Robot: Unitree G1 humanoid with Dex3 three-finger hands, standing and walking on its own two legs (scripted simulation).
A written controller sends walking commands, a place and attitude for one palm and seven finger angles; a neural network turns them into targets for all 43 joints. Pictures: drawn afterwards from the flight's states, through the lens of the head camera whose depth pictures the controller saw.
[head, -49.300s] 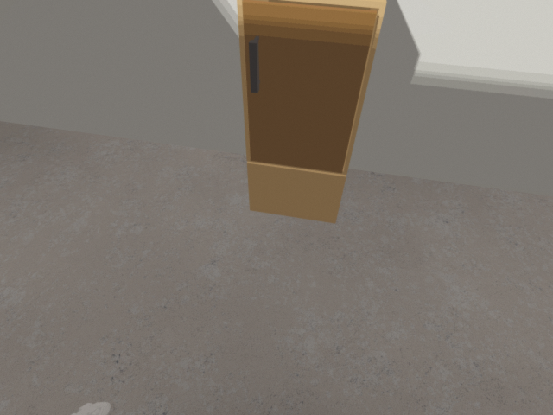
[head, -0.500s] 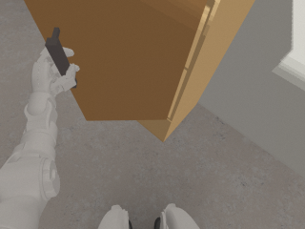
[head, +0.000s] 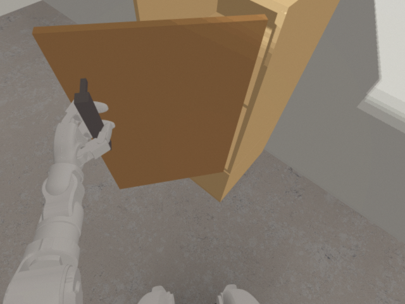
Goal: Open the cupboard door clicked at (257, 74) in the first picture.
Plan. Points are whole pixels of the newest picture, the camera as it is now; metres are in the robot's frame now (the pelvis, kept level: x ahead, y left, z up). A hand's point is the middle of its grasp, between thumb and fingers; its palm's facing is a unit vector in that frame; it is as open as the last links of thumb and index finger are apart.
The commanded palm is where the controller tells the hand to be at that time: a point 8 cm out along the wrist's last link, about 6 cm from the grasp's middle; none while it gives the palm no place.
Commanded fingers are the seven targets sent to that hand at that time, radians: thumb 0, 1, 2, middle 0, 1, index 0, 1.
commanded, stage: pull the door open along its arc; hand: left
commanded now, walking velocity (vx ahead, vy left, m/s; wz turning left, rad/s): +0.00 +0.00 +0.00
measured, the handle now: (95, 117) +0.48 +0.21 +0.05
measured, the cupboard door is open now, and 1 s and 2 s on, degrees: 52 90 92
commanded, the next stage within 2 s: open thumb and fingers to let go in 0.64 s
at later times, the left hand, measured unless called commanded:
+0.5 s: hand (152, 206) +0.29 +0.08 +0.06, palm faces +0.43 -0.90 +0.01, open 6.5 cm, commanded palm +0.21 +0.14 +0.05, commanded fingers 0.00 0.90 0.90 -0.40 -1.35 -0.40 -1.35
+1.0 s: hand (177, 218) +0.26 +0.04 +0.05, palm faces +0.45 -0.89 -0.02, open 7.5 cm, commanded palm +0.21 +0.09 +0.05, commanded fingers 0.00 -0.08 0.48 -0.33 -1.25 -0.33 -1.25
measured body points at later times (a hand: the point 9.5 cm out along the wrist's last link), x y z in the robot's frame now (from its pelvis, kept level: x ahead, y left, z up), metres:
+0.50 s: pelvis +0.00 -0.03 +0.00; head +0.04 -0.04 +0.45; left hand +0.26 +0.13 +0.06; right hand +0.21 -0.22 -0.08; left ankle +0.00 +0.07 -0.68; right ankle +0.00 -0.11 -0.68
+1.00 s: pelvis +0.00 -0.08 +0.00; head +0.04 -0.10 +0.45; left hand +0.24 +0.09 +0.05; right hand +0.19 -0.28 -0.11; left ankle +0.00 +0.07 -0.68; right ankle +0.00 -0.11 -0.68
